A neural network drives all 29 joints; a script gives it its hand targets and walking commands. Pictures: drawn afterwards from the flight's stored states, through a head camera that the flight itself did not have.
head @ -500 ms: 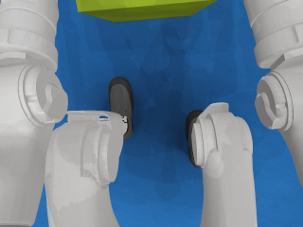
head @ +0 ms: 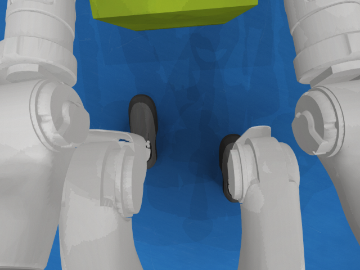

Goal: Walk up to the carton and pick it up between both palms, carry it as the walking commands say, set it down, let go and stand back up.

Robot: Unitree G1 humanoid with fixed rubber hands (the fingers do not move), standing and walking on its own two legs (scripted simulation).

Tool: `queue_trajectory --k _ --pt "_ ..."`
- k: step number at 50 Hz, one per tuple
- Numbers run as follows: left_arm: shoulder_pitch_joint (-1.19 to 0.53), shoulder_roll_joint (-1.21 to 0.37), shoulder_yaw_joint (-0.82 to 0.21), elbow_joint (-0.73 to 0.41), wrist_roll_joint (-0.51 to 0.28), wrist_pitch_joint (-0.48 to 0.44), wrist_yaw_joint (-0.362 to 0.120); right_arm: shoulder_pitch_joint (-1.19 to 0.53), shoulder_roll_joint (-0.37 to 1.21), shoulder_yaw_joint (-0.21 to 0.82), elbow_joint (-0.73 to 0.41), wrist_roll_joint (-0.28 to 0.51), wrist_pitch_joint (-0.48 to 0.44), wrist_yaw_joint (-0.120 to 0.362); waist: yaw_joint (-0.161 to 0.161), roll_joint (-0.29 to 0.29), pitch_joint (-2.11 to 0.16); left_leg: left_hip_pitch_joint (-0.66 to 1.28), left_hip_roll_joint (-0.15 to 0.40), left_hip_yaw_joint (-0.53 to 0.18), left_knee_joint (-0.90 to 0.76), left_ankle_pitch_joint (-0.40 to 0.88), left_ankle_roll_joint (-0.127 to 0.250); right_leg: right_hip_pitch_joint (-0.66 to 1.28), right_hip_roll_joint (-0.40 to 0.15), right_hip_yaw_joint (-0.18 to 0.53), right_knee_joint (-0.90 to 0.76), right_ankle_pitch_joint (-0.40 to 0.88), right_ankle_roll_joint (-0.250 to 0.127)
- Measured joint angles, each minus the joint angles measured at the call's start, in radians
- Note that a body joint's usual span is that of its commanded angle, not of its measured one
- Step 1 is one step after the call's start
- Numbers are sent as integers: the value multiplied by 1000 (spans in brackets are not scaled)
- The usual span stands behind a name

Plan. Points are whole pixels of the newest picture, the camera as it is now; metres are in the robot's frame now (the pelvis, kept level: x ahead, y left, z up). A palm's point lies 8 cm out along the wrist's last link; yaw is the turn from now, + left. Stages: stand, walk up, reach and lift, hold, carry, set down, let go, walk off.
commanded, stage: reach and lift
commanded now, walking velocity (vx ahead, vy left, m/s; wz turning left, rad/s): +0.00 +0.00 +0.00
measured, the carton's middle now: out of the picture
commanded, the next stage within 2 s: none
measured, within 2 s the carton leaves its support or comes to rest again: leaves its support in 0.76 s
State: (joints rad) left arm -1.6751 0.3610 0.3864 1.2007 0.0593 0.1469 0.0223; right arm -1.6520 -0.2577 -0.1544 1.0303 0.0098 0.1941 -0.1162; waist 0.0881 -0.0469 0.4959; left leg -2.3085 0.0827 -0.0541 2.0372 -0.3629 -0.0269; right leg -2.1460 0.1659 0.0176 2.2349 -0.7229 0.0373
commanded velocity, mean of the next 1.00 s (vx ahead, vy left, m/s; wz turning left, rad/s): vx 0.00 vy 0.00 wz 0.00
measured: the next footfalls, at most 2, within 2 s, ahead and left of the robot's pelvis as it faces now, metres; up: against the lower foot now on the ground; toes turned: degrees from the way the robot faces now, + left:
none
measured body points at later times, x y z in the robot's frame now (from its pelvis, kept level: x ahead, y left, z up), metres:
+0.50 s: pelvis +0.01 +0.00 -0.01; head +0.39 +0.03 +0.21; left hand +0.56 +0.24 -0.19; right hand +0.60 -0.05 -0.19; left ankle +0.17 +0.15 -0.35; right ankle +0.08 -0.11 -0.35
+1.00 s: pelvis +0.00 +0.00 +0.01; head +0.37 +0.05 +0.25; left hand +0.55 +0.24 -0.15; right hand +0.60 -0.05 -0.13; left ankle +0.17 +0.15 -0.35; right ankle +0.08 -0.11 -0.35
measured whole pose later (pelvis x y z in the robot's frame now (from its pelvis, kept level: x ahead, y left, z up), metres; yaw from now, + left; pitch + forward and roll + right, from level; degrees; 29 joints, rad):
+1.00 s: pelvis +0.00 +0.00 +0.01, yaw +1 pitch +39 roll +0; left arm -1.51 0.31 0.30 0.97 0.02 0.32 0.08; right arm -1.54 -0.14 -0.33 0.88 -0.08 0.29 -0.16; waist 0.07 -0.09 0.32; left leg -2.33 0.05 -0.05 1.99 -0.35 -0.03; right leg -2.17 0.14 0.02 2.20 -0.71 0.03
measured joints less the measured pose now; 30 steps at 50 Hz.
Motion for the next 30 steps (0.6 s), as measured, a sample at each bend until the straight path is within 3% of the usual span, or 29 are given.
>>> queue_trajectory --k 10,30 --pt "74 19 -39 -56 -24 52 -41 83 72 -89 -80 -58 14 18 -3 3 -64 -33 -1 4 28 -23 0 -26 -1 4 29 -30 -5" --pt "83 15 -88 -69 -70 72 -1 104 94 -112 -101 -56 17 -12 -6 -6 -77 -35 -1 13 26 -23 0 -34 0 14 32 -29 -4"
